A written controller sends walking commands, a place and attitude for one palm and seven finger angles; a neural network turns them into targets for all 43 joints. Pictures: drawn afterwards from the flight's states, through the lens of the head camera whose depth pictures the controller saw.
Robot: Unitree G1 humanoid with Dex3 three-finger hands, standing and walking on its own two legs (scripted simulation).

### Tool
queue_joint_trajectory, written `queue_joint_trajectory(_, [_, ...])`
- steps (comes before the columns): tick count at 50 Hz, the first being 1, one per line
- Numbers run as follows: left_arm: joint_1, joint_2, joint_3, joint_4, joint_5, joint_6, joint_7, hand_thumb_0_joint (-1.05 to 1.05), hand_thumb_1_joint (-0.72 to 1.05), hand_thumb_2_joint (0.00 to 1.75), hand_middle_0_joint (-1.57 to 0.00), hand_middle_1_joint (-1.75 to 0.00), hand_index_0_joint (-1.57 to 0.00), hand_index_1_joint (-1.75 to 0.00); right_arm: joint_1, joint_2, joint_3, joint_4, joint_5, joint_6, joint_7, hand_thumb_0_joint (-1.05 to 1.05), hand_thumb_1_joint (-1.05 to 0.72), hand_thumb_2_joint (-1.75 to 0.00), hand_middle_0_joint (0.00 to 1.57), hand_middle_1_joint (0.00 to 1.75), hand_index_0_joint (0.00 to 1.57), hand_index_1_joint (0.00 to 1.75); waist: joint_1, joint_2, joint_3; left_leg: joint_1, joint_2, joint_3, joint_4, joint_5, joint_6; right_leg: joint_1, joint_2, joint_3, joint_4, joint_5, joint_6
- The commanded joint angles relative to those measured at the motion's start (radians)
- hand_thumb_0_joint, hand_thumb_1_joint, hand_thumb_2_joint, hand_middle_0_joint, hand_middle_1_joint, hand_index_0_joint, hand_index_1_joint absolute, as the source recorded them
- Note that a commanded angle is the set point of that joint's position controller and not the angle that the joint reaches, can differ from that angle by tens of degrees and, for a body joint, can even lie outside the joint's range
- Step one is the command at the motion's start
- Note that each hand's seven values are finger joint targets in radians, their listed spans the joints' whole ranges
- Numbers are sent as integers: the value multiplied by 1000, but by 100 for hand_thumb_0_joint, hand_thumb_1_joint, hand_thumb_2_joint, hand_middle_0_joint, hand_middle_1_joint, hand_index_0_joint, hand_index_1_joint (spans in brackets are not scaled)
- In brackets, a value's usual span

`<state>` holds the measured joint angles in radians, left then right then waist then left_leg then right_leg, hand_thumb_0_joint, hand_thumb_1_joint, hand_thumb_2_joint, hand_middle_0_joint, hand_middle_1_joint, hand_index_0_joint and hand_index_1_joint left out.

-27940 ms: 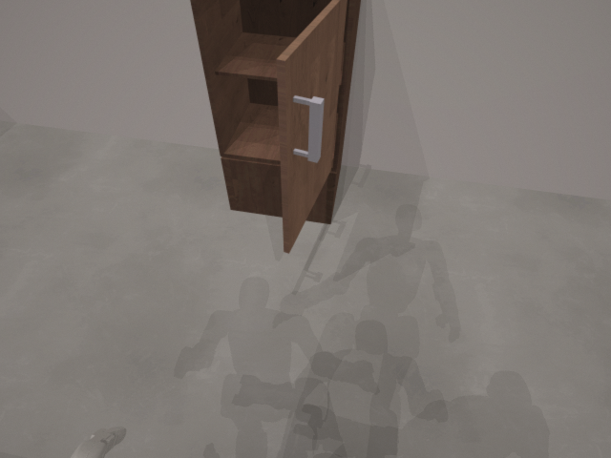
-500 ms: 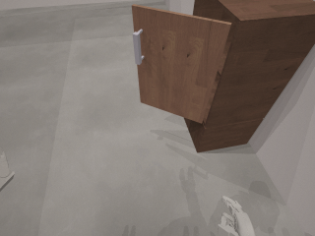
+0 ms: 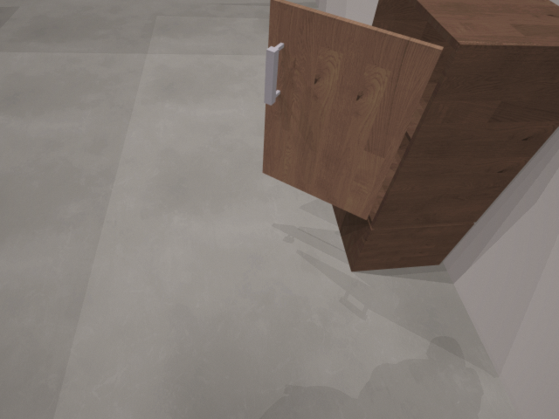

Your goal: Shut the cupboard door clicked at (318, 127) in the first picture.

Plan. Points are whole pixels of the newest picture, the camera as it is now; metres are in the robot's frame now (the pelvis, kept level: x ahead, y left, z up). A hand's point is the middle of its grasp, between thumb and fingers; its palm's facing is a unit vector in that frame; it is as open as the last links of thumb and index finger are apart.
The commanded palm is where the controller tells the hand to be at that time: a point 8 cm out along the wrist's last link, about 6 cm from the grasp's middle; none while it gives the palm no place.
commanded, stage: let the arm hang, fingers relaxed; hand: left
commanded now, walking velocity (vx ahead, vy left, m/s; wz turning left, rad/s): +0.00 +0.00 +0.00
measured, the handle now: (275, 74) +0.94 +0.06 -0.01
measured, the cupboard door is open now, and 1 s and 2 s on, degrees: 53 53 53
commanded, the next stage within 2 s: look to check the result in 0.72 s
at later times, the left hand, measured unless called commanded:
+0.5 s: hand out of the picture -0.01 +0.19 -0.17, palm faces -0.01 -0.98 -0.18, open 7.4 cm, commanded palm none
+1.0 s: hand out of the picture +0.00 +0.18 -0.17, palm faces -0.02 -0.98 -0.18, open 7.4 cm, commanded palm none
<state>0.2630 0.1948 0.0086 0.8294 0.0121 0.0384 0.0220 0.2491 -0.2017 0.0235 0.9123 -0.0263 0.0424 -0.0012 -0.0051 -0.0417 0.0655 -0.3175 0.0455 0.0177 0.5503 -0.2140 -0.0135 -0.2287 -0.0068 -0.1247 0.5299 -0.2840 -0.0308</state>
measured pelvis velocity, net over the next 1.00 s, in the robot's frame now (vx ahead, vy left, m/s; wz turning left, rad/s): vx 0.02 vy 0.02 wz -0.05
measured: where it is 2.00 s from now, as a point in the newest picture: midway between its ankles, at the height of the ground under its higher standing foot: outside the picture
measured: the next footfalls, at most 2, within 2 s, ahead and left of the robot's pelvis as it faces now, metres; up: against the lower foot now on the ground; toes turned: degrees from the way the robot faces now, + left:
none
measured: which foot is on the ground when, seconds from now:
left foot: down 0.00-1.00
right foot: down 0.00-1.00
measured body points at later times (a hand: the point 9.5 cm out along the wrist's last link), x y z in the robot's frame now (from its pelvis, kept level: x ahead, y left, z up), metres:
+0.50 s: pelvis +0.00 +0.02 +0.01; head +0.01 +0.02 +0.46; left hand -0.01 +0.24 -0.15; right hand -0.03 -0.19 -0.15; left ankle +0.05 +0.13 -0.73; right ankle +0.00 -0.10 -0.73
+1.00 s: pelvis +0.02 +0.02 +0.01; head +0.03 +0.01 +0.46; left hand +0.00 +0.23 -0.15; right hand -0.01 -0.19 -0.15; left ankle +0.05 +0.13 -0.73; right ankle +0.00 -0.10 -0.73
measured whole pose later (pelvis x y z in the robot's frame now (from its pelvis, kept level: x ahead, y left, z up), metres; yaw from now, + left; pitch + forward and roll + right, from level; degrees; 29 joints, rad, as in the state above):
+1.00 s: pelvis +0.02 +0.02 +0.01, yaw -3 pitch -1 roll +0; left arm 0.32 0.13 0.01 1.14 0.02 0.00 0.04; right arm 0.31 -0.12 0.00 1.13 -0.01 0.01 -0.03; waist -0.01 0.01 0.04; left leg -0.20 0.03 0.08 0.41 -0.18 0.01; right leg -0.15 -0.02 -0.06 0.41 -0.23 -0.01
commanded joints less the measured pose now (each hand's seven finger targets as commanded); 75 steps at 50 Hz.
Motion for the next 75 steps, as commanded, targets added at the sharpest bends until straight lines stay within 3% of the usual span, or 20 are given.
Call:
queue_joint_trajectory(1, [32,126,31,39,3,-29,-1,0,90,90,-20,-30,-20,-30,-9,-101,-44,-28,-1,-18,-17,0,-90,-90,20,30,20,30,-2,191,-47,21,37,-64,-145,-115,30,-7,-105,169,-211,-94,-29])
queue_joint_trajectory(4, [34,114,26,101,3,-33,-1,0,90,90,-20,-30,-20,-30,39,-91,-49,16,2,-20,-22,0,-90,-90,20,30,20,30,-8,97,-34,39,51,-68,-164,-94,33,-9,-99,157,-228,-80,-25])
queue_joint_trajectory(7, [48,100,20,155,2,-33,0,0,90,90,-20,-30,-20,-30,70,-82,-49,57,5,-23,-25,0,-90,-90,20,30,20,30,-8,40,-2,48,56,-71,-193,-99,37,-23,-92,151,-234,-83,-19])
queue_joint_trajectory(10, [70,89,18,197,1,-34,1,0,90,90,-20,-30,-20,-30,94,-74,-47,90,8,-27,-27,0,-90,-90,20,30,20,30,-6,22,12,51,60,-67,-217,-99,41,-21,-88,145,-231,-72,-15])
queue_joint_trajectory(20, [125,54,13,278,1,-40,10,0,90,90,-20,-30,-20,-30,130,-39,-40,165,12,-40,-33,0,-90,-90,20,30,20,30,2,47,8,70,64,-61,-255,-61,48,7,-83,138,-207,9,-5])
queue_joint_trajectory(27, [137,27,12,301,3,-38,14,0,90,90,-20,-30,-20,-30,135,-19,-41,183,11,-38,-37,0,-90,-90,20,30,20,30,0,79,54,63,58,-60,-271,-93,46,-17,-79,136,-207,7,-1])
queue_joint_trajectory(40, [136,14,15,302,2,-47,17,0,90,90,-20,-30,-20,-30,137,-8,-42,189,13,-44,-40,0,-90,-90,20,30,20,30,-4,51,25,112,57,-36,-232,18,44,-4,-88,141,-212,63,-2])
queue_joint_trajectory(68, [117,54,17,302,0,-58,18,0,90,90,-20,-30,-20,-30,100,-36,-42,200,17,-47,-40,0,-90,-90,20,30,20,30,-1,41,6,166,66,-22,-209,139,38,40,-93,147,-233,165,-7])
queue_joint_trajectory(71, [113,38,17,302,-1,-53,19,0,90,90,-20,-30,-20,-30,101,-18,-38,199,14,-43,-39,0,-90,-90,20,30,20,30,-3,52,22,143,60,-25,-206,130,35,45,-99,141,-225,153,-3])
queue_joint_trajectory(75, [107,75,45,273,1,-41,24,0,90,90,-20,-30,-20,-30,86,-29,-51,170,13,-28,-35,0,-90,-90,20,30,20,30,4,15,23,59,35,-18,-116,139,30,65,-143,117,-169,173,-14])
